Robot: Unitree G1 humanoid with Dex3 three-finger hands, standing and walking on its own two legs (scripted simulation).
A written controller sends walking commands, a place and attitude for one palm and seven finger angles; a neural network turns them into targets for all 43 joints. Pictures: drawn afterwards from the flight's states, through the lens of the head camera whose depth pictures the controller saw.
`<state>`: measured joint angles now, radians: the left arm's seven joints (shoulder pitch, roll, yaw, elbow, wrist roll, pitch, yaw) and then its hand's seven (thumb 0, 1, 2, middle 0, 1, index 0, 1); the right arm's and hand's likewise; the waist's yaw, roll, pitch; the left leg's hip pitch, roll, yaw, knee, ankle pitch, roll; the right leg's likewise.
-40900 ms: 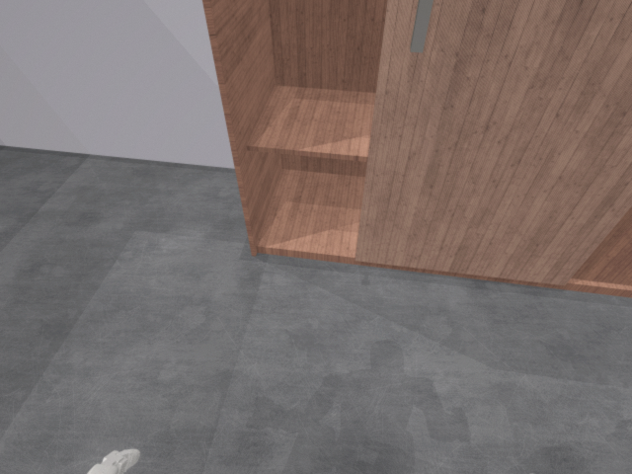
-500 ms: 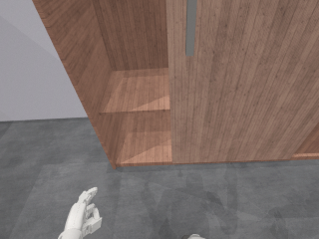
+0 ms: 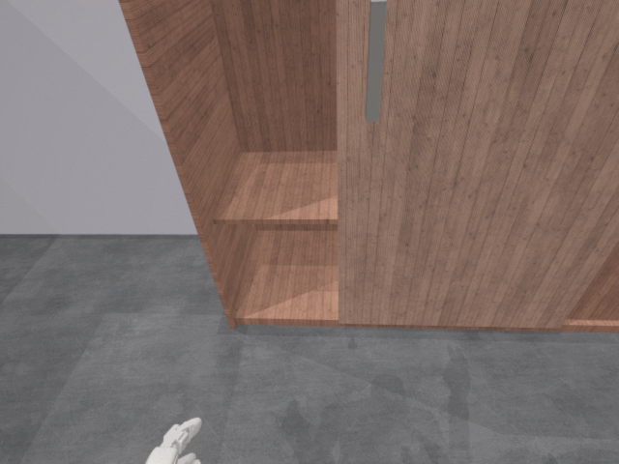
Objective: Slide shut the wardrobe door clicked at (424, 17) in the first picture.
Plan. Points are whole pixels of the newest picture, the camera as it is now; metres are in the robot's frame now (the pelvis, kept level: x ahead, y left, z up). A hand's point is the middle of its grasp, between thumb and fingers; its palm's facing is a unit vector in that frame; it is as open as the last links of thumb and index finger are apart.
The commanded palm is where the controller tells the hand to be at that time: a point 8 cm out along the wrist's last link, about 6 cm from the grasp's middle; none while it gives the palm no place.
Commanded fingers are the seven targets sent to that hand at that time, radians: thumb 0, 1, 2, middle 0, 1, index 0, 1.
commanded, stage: stop stepping back and stand still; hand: right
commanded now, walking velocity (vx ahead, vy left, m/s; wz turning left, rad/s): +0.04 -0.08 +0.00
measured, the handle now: (374, 61) +0.81 -0.08 +0.23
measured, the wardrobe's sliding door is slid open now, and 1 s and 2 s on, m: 0.41 0.41 0.41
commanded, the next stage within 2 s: let the arm hang, fingers relaxed in 0.46 s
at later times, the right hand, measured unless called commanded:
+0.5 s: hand out of the picture +0.18 -0.30 +0.18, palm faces +0.47 +0.75 -0.46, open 7.4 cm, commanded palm +0.13 -0.33 +0.18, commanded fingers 0.00 -0.90 -0.90 0.20 0.30 0.20 0.30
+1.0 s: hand out of the picture +0.06 -0.25 -0.18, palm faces +0.12 +0.98 -0.17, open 6.9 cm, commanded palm none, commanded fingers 0.00 -0.90 -0.90 0.20 0.30 0.20 0.30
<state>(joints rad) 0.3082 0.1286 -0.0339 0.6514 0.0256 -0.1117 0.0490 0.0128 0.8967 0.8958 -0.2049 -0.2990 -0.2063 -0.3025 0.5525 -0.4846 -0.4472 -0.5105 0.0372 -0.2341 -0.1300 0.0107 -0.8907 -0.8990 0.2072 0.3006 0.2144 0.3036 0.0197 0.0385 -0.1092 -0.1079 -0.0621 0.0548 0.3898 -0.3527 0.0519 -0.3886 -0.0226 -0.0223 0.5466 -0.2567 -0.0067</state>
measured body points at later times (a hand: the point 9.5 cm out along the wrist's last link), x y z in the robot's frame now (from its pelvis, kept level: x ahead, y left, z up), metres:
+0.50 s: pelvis +0.00 -0.03 -0.01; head -0.03 -0.04 +0.44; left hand +0.14 +0.19 -0.09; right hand +0.15 -0.34 +0.20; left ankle +0.02 +0.08 -0.74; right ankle +0.03 -0.13 -0.73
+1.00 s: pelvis +0.02 -0.06 -0.01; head +0.04 -0.09 +0.44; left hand +0.08 +0.19 -0.14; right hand +0.06 -0.30 -0.16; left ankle +0.03 +0.06 -0.74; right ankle +0.00 -0.15 -0.74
